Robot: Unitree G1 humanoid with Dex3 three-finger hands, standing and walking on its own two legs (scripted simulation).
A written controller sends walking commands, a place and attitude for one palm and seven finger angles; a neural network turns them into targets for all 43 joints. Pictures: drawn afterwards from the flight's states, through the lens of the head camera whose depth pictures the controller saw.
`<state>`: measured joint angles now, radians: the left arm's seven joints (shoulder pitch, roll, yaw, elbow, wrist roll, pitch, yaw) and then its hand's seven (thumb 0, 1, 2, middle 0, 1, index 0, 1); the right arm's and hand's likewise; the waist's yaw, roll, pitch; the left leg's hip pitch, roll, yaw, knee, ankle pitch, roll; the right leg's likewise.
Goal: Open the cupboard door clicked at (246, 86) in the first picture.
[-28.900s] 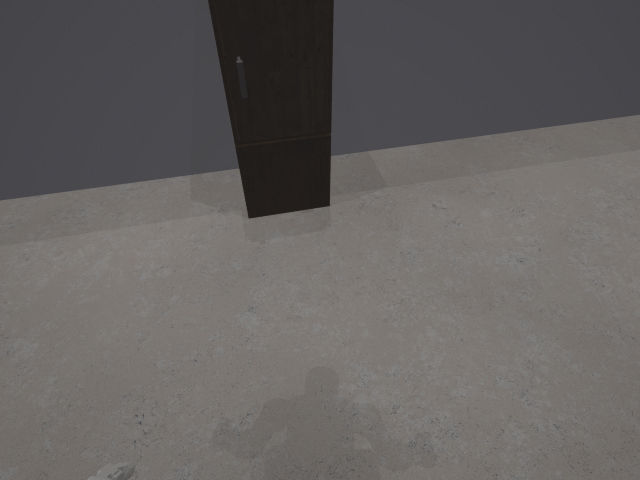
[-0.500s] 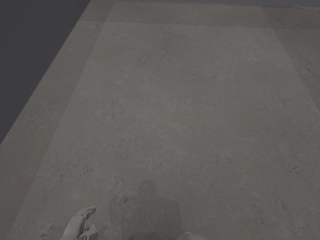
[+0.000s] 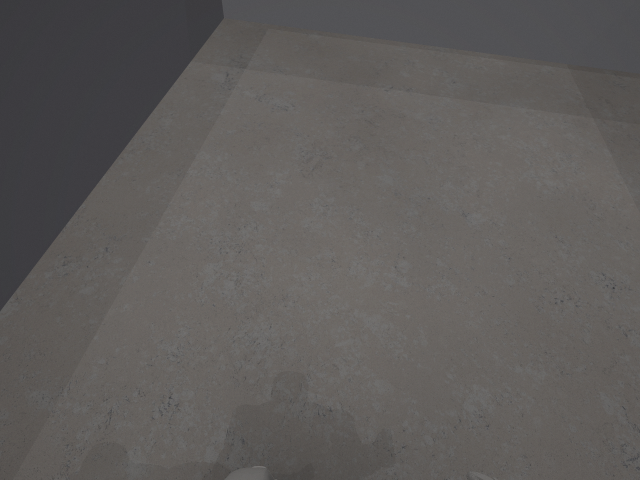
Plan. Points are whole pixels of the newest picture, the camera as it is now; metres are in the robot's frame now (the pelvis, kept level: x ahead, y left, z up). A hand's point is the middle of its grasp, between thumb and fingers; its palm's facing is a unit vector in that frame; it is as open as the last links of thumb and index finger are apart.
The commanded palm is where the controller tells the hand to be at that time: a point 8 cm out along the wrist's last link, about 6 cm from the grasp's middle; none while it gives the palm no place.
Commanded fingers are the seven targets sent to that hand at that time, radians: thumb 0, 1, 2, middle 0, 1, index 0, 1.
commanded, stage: turn to face it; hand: left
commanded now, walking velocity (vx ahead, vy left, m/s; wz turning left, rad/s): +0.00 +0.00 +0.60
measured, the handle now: out of the picture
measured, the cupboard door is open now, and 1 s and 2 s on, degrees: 41 41 41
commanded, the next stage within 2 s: none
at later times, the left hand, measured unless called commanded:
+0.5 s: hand out of the picture +0.11 +0.15 -0.14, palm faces +0.32 -0.92 -0.24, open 7.4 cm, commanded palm none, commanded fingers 0.00 0.90 0.90 -0.20 -0.30 -0.20 -0.30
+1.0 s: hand out of the picture +0.07 +0.16 -0.15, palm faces +0.58 -0.75 -0.32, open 7.4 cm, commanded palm none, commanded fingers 0.00 0.90 0.90 -0.20 -0.30 -0.20 -0.30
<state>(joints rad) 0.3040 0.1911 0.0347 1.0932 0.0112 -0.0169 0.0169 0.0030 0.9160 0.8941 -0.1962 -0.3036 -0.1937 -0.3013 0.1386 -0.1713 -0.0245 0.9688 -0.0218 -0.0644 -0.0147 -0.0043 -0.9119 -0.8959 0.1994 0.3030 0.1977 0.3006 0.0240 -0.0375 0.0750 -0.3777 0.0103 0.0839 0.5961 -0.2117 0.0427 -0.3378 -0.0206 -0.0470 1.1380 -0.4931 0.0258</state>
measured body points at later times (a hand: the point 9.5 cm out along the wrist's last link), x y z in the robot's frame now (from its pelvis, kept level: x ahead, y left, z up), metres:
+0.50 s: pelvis +0.08 -0.06 +0.02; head +0.12 -0.05 +0.46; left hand +0.09 +0.20 -0.12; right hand +0.23 -0.30 -0.13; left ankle +0.04 +0.07 -0.67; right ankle +0.09 -0.17 -0.73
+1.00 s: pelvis +0.12 -0.08 +0.00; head +0.17 -0.06 +0.44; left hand +0.04 +0.20 -0.12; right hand +0.35 -0.23 -0.15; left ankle +0.06 +0.06 -0.72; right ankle +0.20 -0.18 -0.73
